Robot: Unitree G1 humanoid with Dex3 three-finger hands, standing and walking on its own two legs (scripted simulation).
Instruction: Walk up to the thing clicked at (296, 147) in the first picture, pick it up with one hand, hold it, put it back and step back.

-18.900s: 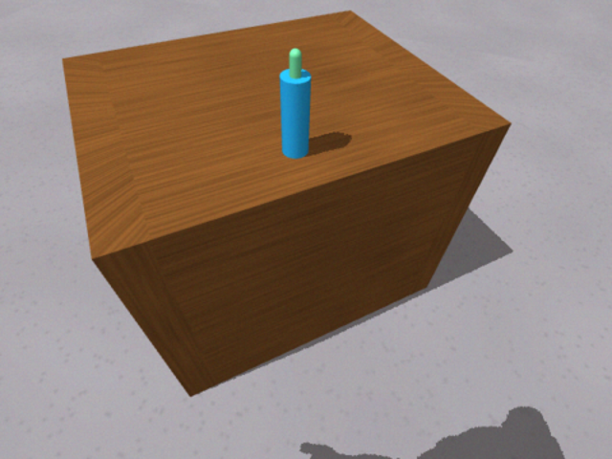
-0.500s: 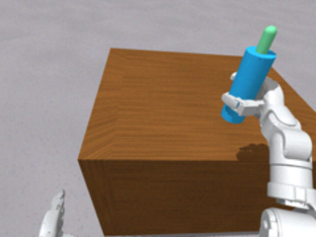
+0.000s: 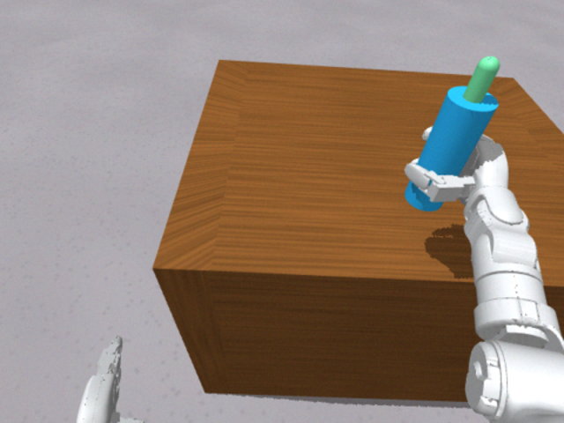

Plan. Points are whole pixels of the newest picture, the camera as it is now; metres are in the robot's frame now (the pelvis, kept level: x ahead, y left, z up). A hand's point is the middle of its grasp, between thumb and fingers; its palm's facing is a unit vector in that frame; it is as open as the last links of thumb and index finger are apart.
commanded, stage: crouch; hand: right
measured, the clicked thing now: (451, 140) +0.42 -0.19 +0.22
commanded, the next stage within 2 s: lower in 0.28 s
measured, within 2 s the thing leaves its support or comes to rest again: rests again in 1.42 s
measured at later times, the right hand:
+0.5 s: hand (426, 170) +0.45 -0.19 +0.14, palm faces +0.08 +1.00 +0.02, open 8.4 cm
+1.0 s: hand (411, 194) +0.46 -0.19 +0.08, palm faces +0.09 +1.00 +0.02, open 8.4 cm
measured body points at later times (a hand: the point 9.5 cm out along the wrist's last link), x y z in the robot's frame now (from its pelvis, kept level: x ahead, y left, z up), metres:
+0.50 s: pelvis +0.01 -0.01 +0.00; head +0.03 -0.01 +0.45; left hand +0.15 +0.25 -0.08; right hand +0.44 -0.24 +0.14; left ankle +0.03 +0.13 -0.73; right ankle +0.01 -0.13 -0.73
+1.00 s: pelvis +0.01 -0.01 -0.01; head +0.06 -0.02 +0.43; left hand +0.15 +0.26 -0.08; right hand +0.45 -0.24 +0.08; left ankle +0.03 +0.13 -0.73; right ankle +0.01 -0.13 -0.73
